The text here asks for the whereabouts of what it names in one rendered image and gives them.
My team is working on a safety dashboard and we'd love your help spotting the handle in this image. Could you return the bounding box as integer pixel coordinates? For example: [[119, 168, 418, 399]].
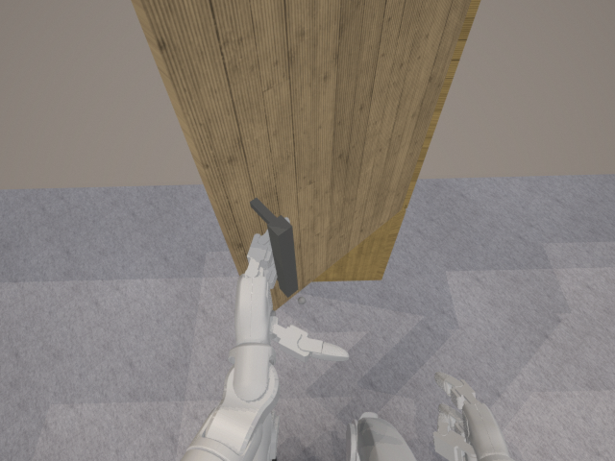
[[250, 198, 298, 297]]

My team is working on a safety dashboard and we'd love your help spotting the robot right hand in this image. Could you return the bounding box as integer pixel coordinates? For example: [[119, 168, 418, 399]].
[[433, 372, 510, 461]]

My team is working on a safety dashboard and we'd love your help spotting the cupboard door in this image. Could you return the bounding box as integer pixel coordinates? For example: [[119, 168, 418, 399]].
[[131, 0, 471, 311]]

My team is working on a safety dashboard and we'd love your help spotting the robot left forearm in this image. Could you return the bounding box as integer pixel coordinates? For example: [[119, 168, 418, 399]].
[[181, 343, 281, 461]]

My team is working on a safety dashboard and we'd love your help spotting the robot left hand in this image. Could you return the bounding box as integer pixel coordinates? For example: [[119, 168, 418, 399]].
[[234, 217, 349, 363]]

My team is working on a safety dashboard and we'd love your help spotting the robot right thigh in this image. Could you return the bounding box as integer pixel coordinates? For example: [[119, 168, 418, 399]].
[[346, 418, 417, 461]]

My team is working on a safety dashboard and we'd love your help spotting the robot left thigh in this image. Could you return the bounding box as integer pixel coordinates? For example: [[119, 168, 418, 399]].
[[253, 411, 280, 461]]

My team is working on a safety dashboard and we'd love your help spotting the robot thigh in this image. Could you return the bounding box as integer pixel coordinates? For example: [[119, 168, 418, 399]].
[[346, 418, 417, 461], [253, 411, 280, 461]]

